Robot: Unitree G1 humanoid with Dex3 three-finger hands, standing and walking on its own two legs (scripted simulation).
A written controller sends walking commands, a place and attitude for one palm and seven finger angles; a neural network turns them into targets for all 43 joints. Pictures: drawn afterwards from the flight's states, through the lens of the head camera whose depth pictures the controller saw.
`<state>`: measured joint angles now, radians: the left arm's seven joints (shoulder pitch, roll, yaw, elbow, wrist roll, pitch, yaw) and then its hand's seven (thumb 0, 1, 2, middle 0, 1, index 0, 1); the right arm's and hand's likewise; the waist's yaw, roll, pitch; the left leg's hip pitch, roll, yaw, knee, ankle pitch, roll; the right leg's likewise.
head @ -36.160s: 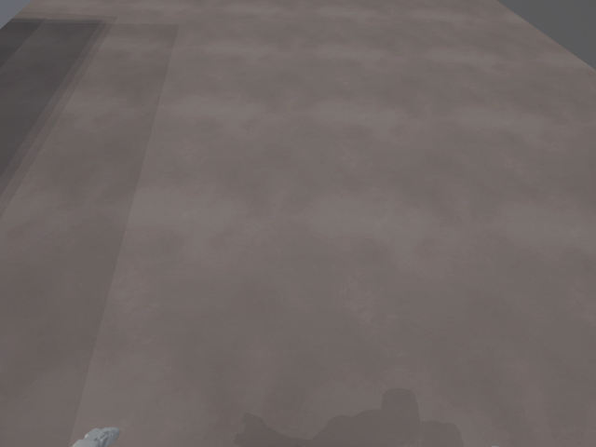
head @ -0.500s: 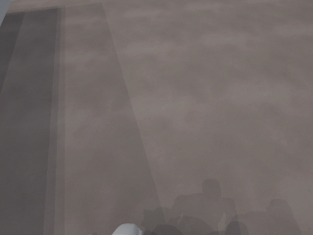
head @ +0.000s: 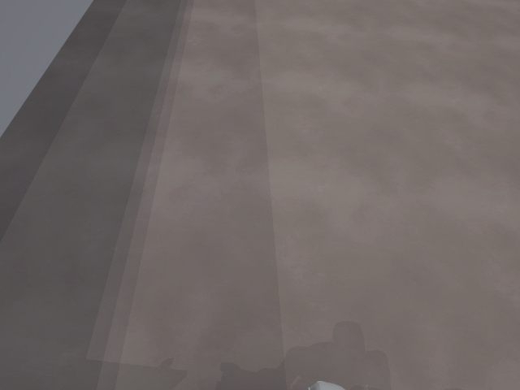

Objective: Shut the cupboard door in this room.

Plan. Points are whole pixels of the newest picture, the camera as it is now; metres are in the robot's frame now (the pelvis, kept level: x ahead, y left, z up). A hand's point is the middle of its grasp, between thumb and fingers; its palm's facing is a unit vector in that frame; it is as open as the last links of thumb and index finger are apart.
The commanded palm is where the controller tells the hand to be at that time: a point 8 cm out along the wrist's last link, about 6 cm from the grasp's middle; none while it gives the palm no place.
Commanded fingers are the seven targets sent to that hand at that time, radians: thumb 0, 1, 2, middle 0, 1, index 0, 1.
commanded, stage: turn or walk to find it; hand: left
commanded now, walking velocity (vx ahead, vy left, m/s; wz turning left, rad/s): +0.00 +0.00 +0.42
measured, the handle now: out of the picture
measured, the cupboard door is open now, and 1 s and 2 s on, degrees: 82 82 82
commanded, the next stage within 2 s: stand and wait in 1.66 s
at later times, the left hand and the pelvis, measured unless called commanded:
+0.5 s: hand out of the picture +0.00 +0.17 -0.17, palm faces +0.26 -0.93 -0.24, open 7.4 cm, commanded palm none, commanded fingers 0.00 0.90 0.90 -0.20 -0.30 -0.20 -0.30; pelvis -0.01 -0.03 +0.00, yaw +14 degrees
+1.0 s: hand out of the picture +0.00 +0.19 -0.16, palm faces +0.42 -0.86 -0.28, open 7.4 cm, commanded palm none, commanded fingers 0.00 0.90 0.90 -0.20 -0.30 -0.20 -0.30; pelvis +0.00 -0.03 -0.01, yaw +26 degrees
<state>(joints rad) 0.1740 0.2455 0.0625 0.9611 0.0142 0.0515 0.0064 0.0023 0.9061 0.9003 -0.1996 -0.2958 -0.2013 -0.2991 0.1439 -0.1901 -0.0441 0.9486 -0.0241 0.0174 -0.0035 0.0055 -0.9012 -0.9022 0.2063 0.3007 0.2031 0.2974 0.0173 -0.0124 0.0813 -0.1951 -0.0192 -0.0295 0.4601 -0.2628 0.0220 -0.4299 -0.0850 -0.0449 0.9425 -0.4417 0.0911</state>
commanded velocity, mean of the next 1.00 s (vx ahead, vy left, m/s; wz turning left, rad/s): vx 0.00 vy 0.00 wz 0.42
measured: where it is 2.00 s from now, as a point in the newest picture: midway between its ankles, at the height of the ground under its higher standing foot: outside the picture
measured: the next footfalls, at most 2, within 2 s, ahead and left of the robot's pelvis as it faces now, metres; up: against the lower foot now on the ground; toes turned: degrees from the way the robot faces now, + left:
right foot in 0.12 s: +0.06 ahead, -0.13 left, +0.00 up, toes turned -2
left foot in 0.58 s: -0.02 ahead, +0.11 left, +0.00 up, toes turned +20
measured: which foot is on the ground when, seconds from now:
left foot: down 0.00-0.14, up 0.16-0.56, down 0.58-0.96, up 0.98-1.00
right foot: up 0.00-0.10, down 0.12-0.58, up 0.60-0.94, down 0.96-1.00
